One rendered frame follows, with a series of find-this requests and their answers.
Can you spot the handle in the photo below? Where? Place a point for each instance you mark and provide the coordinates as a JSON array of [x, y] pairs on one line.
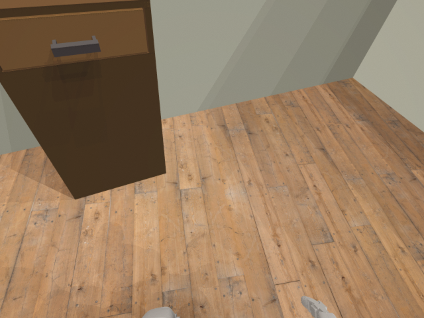
[[74, 48]]

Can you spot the cabinet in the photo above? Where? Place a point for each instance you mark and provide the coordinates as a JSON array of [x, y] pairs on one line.
[[97, 120]]

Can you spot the drawer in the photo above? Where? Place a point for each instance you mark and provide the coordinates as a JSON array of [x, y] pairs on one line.
[[26, 41]]

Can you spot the right robot hand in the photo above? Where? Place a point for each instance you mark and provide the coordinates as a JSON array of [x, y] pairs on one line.
[[316, 308]]

